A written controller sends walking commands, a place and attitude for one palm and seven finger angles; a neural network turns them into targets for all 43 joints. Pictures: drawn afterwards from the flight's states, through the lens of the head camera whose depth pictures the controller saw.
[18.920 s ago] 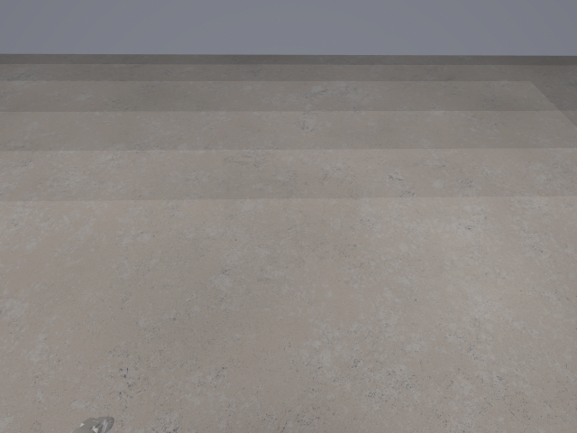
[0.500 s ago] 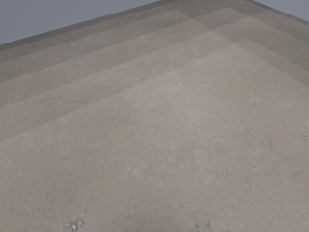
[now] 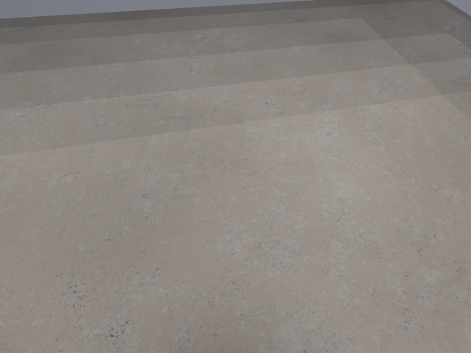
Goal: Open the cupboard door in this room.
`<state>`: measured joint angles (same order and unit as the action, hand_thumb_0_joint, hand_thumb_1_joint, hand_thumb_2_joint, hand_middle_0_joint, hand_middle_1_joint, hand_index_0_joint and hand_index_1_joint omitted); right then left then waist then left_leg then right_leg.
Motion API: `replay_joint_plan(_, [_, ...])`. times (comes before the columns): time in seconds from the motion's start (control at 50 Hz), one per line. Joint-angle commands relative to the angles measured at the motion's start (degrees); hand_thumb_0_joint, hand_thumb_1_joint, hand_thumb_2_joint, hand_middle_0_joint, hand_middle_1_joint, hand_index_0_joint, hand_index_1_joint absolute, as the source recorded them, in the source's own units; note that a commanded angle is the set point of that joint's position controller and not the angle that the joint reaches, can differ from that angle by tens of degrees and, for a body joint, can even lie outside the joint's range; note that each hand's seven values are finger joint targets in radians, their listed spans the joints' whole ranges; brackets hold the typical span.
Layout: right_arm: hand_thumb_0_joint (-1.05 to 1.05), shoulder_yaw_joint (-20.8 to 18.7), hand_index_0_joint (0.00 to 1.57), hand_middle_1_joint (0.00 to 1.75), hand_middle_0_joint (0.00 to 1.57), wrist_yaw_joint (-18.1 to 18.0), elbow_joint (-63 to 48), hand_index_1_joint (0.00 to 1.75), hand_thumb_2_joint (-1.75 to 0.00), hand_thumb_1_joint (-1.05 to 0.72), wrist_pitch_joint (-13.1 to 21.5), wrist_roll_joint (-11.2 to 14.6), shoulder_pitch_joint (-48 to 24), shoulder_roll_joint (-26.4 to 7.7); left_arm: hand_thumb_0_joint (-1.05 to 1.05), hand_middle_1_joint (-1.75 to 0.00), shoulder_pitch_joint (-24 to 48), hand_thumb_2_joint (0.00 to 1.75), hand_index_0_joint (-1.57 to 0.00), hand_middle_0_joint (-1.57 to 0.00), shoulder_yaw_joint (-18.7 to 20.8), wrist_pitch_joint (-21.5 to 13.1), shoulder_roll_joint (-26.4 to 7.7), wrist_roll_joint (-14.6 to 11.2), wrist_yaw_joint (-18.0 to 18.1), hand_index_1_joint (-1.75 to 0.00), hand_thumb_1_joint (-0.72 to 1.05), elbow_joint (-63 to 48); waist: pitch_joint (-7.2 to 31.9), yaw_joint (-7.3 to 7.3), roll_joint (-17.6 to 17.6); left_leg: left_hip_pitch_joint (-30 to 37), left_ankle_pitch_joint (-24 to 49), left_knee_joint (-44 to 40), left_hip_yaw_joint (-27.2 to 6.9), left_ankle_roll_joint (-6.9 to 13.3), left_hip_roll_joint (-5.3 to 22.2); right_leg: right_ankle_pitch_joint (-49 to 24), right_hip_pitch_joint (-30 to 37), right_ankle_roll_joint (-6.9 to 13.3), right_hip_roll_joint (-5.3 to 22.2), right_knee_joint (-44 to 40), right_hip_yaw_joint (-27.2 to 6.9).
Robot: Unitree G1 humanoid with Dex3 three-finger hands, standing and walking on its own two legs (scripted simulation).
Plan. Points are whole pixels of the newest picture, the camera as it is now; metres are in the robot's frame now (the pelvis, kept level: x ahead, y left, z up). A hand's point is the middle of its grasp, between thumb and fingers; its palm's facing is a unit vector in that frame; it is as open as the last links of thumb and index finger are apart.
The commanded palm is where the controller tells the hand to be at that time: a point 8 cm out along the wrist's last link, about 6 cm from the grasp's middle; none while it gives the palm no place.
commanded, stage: turn or walk to find it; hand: left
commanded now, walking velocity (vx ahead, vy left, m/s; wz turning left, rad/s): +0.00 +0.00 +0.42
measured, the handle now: out of the picture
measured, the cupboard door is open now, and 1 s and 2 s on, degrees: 0 0 0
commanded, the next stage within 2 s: stand and wait in 1.08 s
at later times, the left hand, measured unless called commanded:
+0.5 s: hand out of the picture +0.04 +0.17 -0.13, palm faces +0.23 -0.93 -0.28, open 7.4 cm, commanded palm none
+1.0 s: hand out of the picture -0.12 +0.20 -0.17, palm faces +0.48 -0.85 -0.24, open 7.4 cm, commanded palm none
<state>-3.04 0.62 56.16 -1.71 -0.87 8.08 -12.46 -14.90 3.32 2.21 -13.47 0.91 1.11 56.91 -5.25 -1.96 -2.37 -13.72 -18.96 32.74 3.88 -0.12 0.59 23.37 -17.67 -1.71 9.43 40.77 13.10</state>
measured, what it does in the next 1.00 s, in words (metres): steps on the spot, turning left: right foot, then left foot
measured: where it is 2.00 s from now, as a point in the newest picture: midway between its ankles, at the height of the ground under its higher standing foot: outside the picture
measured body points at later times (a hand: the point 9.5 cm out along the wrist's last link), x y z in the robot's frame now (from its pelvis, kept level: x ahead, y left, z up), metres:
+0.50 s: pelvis -0.02 -0.04 +0.01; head +0.02 -0.07 +0.46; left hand +0.03 +0.22 -0.11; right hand +0.09 -0.28 -0.16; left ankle -0.05 +0.10 -0.66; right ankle +0.01 -0.13 -0.73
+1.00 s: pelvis -0.05 -0.01 +0.01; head -0.04 +0.03 +0.46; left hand -0.15 +0.24 -0.15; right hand +0.14 -0.19 -0.12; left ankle -0.09 +0.08 -0.73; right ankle -0.01 -0.14 -0.66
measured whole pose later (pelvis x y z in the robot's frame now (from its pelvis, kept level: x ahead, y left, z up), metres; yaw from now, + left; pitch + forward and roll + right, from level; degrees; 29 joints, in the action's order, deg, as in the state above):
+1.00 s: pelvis -0.05 -0.01 +0.01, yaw +25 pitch -1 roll -1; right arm -2.3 -0.3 55.3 -0.9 -1.2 8.0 -10.8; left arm -13.2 3.9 4.2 -14.7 0.9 1.0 58.3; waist -4.6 -1.9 -2.3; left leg -13.1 -16.3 30.3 2.3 2.2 -0.2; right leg 26.6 -24.5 -3.7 6.0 58.1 5.1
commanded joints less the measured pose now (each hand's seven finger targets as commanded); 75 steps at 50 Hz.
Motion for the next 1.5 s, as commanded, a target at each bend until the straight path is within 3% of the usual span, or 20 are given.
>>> replay_joint_plan(0.0, [0.00, -2.6, 0.20, 0.30, 0.20, -2.0, -1.3, 0.30, -0.90, -0.90, 1.0, -0.3, 7.2, -12.7, 0.00, -0.30, 6.4, 0.90, -0.20, -0.20, 0.9, 0.0, -4.5, -0.2, 0.4, -0.30, 0.90, -6.0, 5.9, 5.01, 16.8, 9.4, 39.0, -13.1, -21.2, 11.0, 19.4, 9.8, -14.1, -2.3, -2.0, 20.9, -10.8])
replay_joint_plan(0.08, [0.00, -1.7, 0.20, 0.30, 0.20, -1.9, -3.0, 0.30, -0.90, -0.90, 1.6, -0.2, 2.1, -10.2, 0.00, -0.30, 3.7, 0.90, -0.20, -0.20, 1.0, -0.5, -4.7, -0.2, -0.6, -0.30, 0.90, -3.8, 5.8, 2.22, 9.9, 8.5, 37.0, -12.5, -13.8, 8.8, 13.1, 1.4, -12.2, -3.0, -3.0, 21.6, -11.0])
replay_joint_plan(0.32, [0.00, -3.1, 0.20, 0.30, 0.20, -1.2, -4.9, 0.30, -0.90, -0.90, 0.5, -0.3, 0.9, -10.3, 0.00, -0.30, 0.7, 0.90, -0.20, -0.20, 0.7, -1.6, -4.3, -0.5, -0.1, -0.30, 0.90, -5.5, 8.1, 0.69, 10.7, 0.4, 27.7, -6.8, -19.9, 7.1, 9.3, -7.7, 5.8, -2.2, -7.4, -11.3, -8.8])
replay_joint_plan(0.34, [0.00, -3.0, 0.20, 0.30, 0.20, -1.1, -5.1, 0.30, -0.90, -0.90, 0.6, 0.0, 0.9, -9.0, 0.00, -0.30, -1.7, 0.90, -0.20, -0.20, 1.1, -2.2, -5.6, -0.3, 0.1, -0.30, 0.90, -5.0, 8.8, -0.44, 7.5, -3.7, 21.0, -2.9, -18.3, 4.6, 6.8, -13.1, 12.3, -1.8, -5.0, -18.7, -10.4])
replay_joint_plan(0.38, [0.00, -2.4, 0.20, 0.30, 0.20, -0.7, -7.2, 0.30, -0.90, -0.90, 0.4, 0.3, 1.4, -4.3, 0.00, -0.30, -3.1, 0.90, -0.20, -0.20, 2.3, -2.9, -13.4, 0.7, 0.6, -0.30, 0.90, -5.6, 7.8, -1.17, -13.5, -18.4, -15.2, 18.6, -7.1, -1.3, -4.5, -24.8, 16.9, 7.9, 17.5, -23.9, -30.2])
replay_joint_plan(0.4, [0.00, -3.0, 0.20, 0.30, 0.20, -0.9, -6.1, 0.30, -0.90, -0.90, -0.7, -0.3, 2.0, -6.6, 0.00, -0.30, -1.7, 0.90, -0.20, -0.20, 2.6, -3.1, -11.8, 0.0, 0.7, -0.30, 0.90, -6.3, 7.3, -0.88, -15.4, -17.0, -14.9, 27.3, -11.0, -0.9, -1.9, -20.4, 9.9, 9.6, 17.3, -25.9, -30.5])
replay_joint_plan(0.48, [0.00, -2.9, 0.20, 0.30, 0.20, 0.3, -2.6, 0.30, -0.90, -0.90, -1.6, -0.5, 4.9, -5.4, 0.00, -0.30, 6.1, 0.90, -0.20, -0.20, 1.1, -3.0, -6.3, 0.1, 0.7, -0.30, 0.90, -8.4, 2.2, 3.23, -5.6, -16.6, -2.4, 38.1, -8.1, -2.3, 0.5, -16.5, 4.2, 7.4, 8.8, -24.8, -16.3])
replay_joint_plan(0.7, [0.00, -0.9, 0.20, 0.30, 0.20, 0.0, -3.4, 0.30, -0.90, -0.90, -0.6, 0.3, -1.3, -3.5, 0.00, -0.30, -3.2, 0.90, -0.20, -0.20, 2.2, -2.7, -9.8, 0.9, 0.7, -0.30, 0.90, -3.7, 6.4, -1.65, -8.3, -11.6, -8.5, 14.7, -1.4, -3.3, 1.2, -33.5, 15.0, 10.3, 11.6, -19.5, -11.7])
replay_joint_plan(0.8, [0.00, -0.8, 0.20, 0.30, 0.20, -0.3, -2.2, 0.30, -0.90, -0.90, 0.4, 0.4, 3.8, -4.0, 0.00, -0.30, -0.5, 0.90, -0.20, -0.20, 2.6, -2.0, -10.1, 0.3, 0.5, -0.30, 0.90, -3.1, 8.2, 1.86, -7.2, 1.4, 2.8, -4.3, 1.3, -1.9, 0.9, -28.5, 9.2, 6.0, 10.5, -12.5, -6.8])
replay_joint_plan(0.82, [0.00, -1.3, 0.20, 0.30, 0.20, -0.1, -2.0, 0.30, -0.90, -0.90, 1.0, 0.3, 5.5, -6.3, 0.00, -0.30, -0.5, 0.90, -0.20, -0.20, 2.4, -1.5, -8.6, -0.1, 0.3, -0.30, 0.90, -3.4, 9.1, 3.07, -1.2, 8.7, 9.2, -10.6, -2.3, -0.7, 3.7, -21.6, 2.8, 3.0, 8.3, -6.2, -4.4])
replay_joint_plan(0.84, [0.00, -2.6, 0.20, 0.30, 0.20, -0.3, -2.4, 0.30, -0.90, -0.90, 1.4, -0.3, 7.0, -11.9, 0.00, -0.30, -1.0, 0.90, -0.20, -0.20, 1.8, -1.1, -5.2, -0.5, 0.0, -0.30, 0.90, -5.0, 9.0, 3.83, 15.3, 14.4, 22.1, -13.7, -19.9, 4.7, 16.7, -1.7, -10.1, -1.3, 0.7, 4.8, -1.2])
replay_joint_plan(0.88, [0.00, -3.0, 0.20, 0.30, 0.20, -1.4, -1.2, 0.30, -0.90, -0.90, 1.1, -0.3, 9.0, -13.6, 0.00, -0.30, 5.3, 0.90, -0.20, -0.20, 0.8, 0.0, -3.8, 0.2, 0.4, -0.30, 0.90, -6.6, 6.8, 5.65, 19.2, 8.2, 29.9, -16.0, -23.6, 9.7, 21.1, 11.9, -13.3, -2.1, -2.0, 17.5, -9.6])
replay_joint_plan(1.0, [0.00, -1.7, 0.20, 0.30, 0.20, -1.8, -3.3, 0.30, -0.90, -0.90, 1.7, 0.0, 2.4, -9.7, 0.00, -0.30, 2.8, 0.90, -0.20, -0.20, 1.3, -0.3, -4.9, 0.0, -0.6, -0.30, 0.90, -3.3, 5.8, 1.91, 8.8, 7.6, 28.0, -15.2, -14.6, 8.2, 12.6, -1.3, -13.0, -3.1, -3.1, 22.6, -11.6])
replay_joint_plan(1.16, [0.00, -2.7, 0.20, 0.30, 0.20, -1.5, -3.2, 0.30, -0.90, -0.90, 1.0, -0.5, 5.0, -10.0, 0.00, -0.30, 7.5, 0.90, -0.20, -0.20, 0.7, -0.5, -3.7, -0.2, -0.2, -0.30, 0.90, -6.3, 5.4, 3.98, 10.6, 6.9, 26.2, -13.7, -20.5, 10.1, 12.9, 2.6, -9.3, -3.2, -5.2, 9.5, -11.5])
replay_joint_plan(1.28, [0.00, -3.3, 0.20, 0.30, 0.20, -1.1, -4.9, 0.30, -0.90, -0.90, 0.3, -0.3, 1.8, -9.8, 0.00, -0.30, 0.3, 0.90, -0.20, -0.20, 1.0, -1.5, -4.3, -0.6, 0.1, -0.30, 0.90, -5.5, 8.2, 0.23, 10.1, -3.4, 20.0, -8.1, -22.6, 6.9, 8.4, -8.8, 8.7, -1.7, -7.3, -14.0, -9.9])
replay_joint_plan(1.3, [0.00, -3.1, 0.20, 0.30, 0.20, -0.8, -5.3, 0.30, -0.90, -0.90, 0.4, 0.1, 2.1, -7.9, 0.00, -0.30, -1.6, 0.90, -0.20, -0.20, 1.4, -2.0, -6.4, -0.3, 0.4, -0.30, 0.90, -5.4, 8.9, -0.45, 4.4, -8.9, 13.1, -3.7, -20.2, 4.1, 5.0, -11.1, 15.4, -0.8, -3.4, -20.7, -13.3])
replay_joint_plan(1.32, [0.00, -2.6, 0.20, 0.30, 0.20, -0.5, -6.5, 0.30, -0.90, -0.90, 0.5, 0.5, 3.0, -4.4, 0.00, -0.30, -2.3, 0.90, -0.20, -0.20, 2.4, -2.5, -11.0, 0.6, 0.9, -0.30, 0.90, -5.7, 8.7, -0.62, -9.8, -19.4, -1.8, 7.5, -11.1, 0.0, -2.7, -9.7, 20.4, 4.2, 10.3, -24.9, -27.5])
replay_joint_plan(1.34, [0.00, -3.0, 0.20, 0.30, 0.20, -0.7, -7.0, 0.30, -0.90, -0.90, 0.0, -0.2, 2.2, -5.5, 0.00, -0.30, -0.9, 0.90, -0.20, -0.20, 2.6, -2.3, -12.5, 0.3, 0.8, -0.30, 0.90, -6.9, 6.8, -1.00, -13.6, -20.1, -13.4, 20.0, -8.6, -1.3, -4.2, -10.4, 12.8, 9.9, 18.4, -27.3, -32.5])
replay_joint_plan(1.4, [0.00, -3.6, 0.20, 0.30, 0.20, 0.1, -4.1, 0.30, -0.90, -0.90, -1.5, -0.7, 3.7, -6.1, 0.00, -0.30, 6.9, 0.90, -0.20, -0.20, 1.9, -2.4, -7.5, 0.0, 0.9, -0.30, 0.90, -8.9, 1.3, 2.96, -4.7, -18.9, -5.5, 36.6, -9.2, -1.6, -0.2, -9.0, 3.4, 8.7, 11.3, -26.3, -21.4])
replay_joint_plan(1.48, [0.00, -2.9, 0.20, 0.30, 0.20, 0.5, -2.8, 0.30, -0.90, -0.90, -1.6, -0.5, 5.9, -4.9, 0.00, -0.30, 4.8, 0.90, -0.20, -0.20, 1.3, -3.2, -6.1, 0.2, 0.9, -0.30, 0.90, -8.3, 3.6, 2.82, -6.9, -19.0, -1.0, 37.1, -6.7, -3.7, 1.0, -20.6, 8.6, 7.5, 8.7, -23.5, -13.3])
